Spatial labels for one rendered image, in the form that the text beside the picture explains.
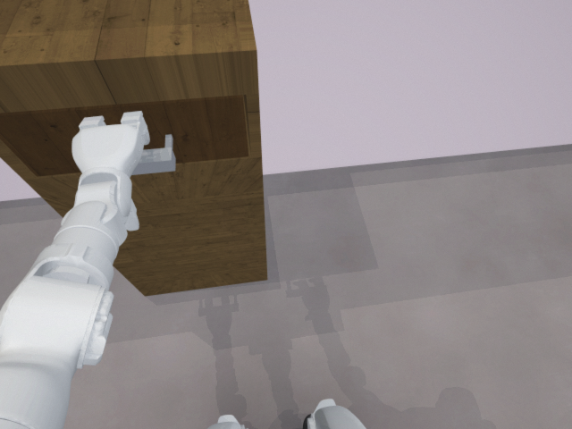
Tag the handle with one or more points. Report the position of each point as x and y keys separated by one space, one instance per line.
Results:
x=158 y=159

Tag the right robot thigh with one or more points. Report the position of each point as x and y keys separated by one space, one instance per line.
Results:
x=333 y=417

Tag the robot left hand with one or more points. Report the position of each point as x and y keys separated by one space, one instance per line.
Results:
x=118 y=146

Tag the robot left upper arm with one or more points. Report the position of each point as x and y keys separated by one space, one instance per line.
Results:
x=54 y=328

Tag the drawer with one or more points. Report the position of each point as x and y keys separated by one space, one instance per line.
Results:
x=208 y=128

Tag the cabinet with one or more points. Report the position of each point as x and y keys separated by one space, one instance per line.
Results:
x=201 y=226

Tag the right robot shin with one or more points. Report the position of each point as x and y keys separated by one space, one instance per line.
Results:
x=325 y=403

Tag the left robot forearm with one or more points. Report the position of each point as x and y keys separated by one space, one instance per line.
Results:
x=85 y=247

